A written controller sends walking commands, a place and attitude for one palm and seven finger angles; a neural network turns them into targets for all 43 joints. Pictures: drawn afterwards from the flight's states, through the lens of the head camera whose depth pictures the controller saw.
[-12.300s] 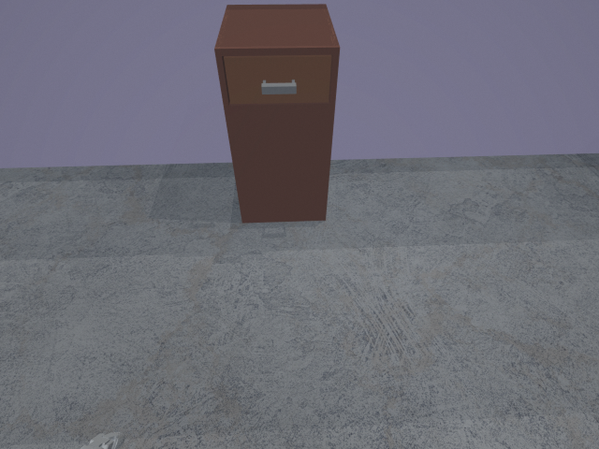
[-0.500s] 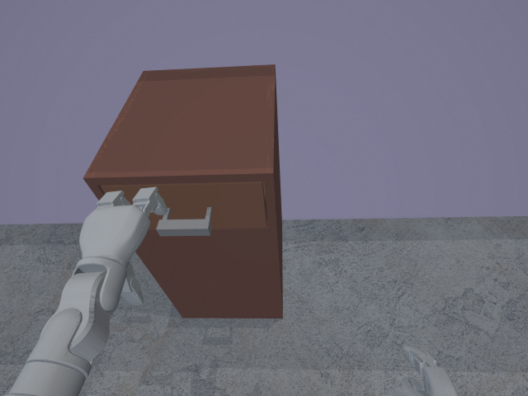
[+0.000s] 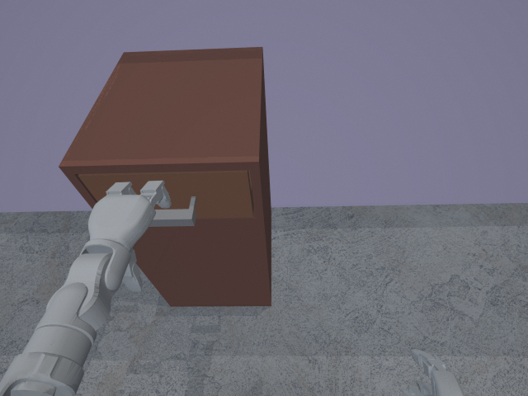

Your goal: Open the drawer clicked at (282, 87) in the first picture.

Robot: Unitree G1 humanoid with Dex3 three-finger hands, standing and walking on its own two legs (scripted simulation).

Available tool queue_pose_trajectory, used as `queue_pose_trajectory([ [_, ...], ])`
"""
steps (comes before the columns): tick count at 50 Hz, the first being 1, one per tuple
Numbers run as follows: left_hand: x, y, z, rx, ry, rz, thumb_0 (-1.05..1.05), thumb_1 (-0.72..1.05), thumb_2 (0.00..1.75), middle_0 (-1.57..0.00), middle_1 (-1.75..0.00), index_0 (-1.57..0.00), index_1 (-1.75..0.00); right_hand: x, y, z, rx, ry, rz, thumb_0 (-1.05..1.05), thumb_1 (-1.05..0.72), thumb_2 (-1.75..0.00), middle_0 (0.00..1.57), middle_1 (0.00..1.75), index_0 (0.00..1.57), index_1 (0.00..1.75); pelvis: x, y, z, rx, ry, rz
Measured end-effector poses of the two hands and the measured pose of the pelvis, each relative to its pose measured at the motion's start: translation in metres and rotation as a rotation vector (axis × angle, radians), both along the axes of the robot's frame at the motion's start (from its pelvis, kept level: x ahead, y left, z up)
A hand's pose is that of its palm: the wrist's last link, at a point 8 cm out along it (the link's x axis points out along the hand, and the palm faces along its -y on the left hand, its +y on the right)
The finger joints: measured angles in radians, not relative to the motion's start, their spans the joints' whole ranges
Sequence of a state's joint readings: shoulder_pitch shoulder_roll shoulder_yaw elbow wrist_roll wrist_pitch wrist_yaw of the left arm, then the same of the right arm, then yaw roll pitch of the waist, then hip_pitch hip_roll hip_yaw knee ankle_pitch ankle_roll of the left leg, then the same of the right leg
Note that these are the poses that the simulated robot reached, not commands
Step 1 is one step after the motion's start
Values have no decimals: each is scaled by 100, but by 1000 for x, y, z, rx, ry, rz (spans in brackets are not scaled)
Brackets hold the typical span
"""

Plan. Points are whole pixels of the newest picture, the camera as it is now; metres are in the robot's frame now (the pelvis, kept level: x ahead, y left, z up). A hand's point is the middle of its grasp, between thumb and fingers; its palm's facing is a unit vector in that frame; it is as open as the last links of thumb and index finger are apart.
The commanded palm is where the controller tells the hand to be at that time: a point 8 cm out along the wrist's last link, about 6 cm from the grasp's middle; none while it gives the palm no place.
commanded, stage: move the hooked fingers above the handle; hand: left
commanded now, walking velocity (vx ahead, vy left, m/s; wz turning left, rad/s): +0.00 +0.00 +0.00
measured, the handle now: (169, 209) +0.47 +0.26 -0.07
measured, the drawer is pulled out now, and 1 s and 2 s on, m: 0.00 0.00 0.00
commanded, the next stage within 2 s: lower the fingers behind the handle in 1.64 s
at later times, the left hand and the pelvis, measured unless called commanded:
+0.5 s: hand (153, 221) +0.39 +0.24 +0.01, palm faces -0.02 -0.06 -1.00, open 13.8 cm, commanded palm +0.38 +0.25 +0.07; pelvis +0.00 +0.02 -0.01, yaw -1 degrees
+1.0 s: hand (165, 213) +0.43 +0.24 -0.02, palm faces -0.05 -0.03 -1.00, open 13.8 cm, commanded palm +0.41 +0.24 +0.04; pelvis +0.00 +0.01 -0.02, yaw -2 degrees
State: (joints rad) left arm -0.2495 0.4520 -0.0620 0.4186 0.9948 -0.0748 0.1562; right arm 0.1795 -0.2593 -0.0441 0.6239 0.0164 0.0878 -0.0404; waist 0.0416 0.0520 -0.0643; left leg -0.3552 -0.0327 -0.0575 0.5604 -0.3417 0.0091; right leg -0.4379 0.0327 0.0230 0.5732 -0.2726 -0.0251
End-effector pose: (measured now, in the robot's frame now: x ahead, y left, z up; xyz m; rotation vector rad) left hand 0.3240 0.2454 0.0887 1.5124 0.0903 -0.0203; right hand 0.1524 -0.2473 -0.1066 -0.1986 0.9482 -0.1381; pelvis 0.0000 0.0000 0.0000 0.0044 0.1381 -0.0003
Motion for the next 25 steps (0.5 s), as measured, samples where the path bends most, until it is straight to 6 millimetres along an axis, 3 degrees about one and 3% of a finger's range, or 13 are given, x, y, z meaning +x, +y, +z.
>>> queue_pose_trajectory([
  [8, 29, 2, -2, 10, -59, 0, 0, -49, 30, -32, -120, -32, -120, -37, -2, -11, 7, 79, -76, 1, -90, -90, 20, 30, 20, 30, 0, 6, -4, 0, 39, -21],
  [14, 34, 14, -15, 20, -4, 55, 0, -49, 30, -32, -120, -32, -120, -59, 0, -17, 13, 134, -114, 1, -90, -90, 20, 30, 20, 30, 2, 12, -4, -2, 57, -33],
  [19, 33, 13, -27, 4, 27, 15, 0, -49, 30, -32, -120, -32, -120, -68, 0, -16, -10, 161, -116, 1, -90, -90, 20, 30, 20, 30, 2, 16, -6, -6, 62, -25],
  [25, 43, -1, -27, -1, -48, -58, 0, -49, 30, -33, -120, -32, -120, -68, 2, -19, -23, 170, -103, 1, -90, -90, 20, 30, 20, 30, 0, 21, -10, -10, 78, -12],
])
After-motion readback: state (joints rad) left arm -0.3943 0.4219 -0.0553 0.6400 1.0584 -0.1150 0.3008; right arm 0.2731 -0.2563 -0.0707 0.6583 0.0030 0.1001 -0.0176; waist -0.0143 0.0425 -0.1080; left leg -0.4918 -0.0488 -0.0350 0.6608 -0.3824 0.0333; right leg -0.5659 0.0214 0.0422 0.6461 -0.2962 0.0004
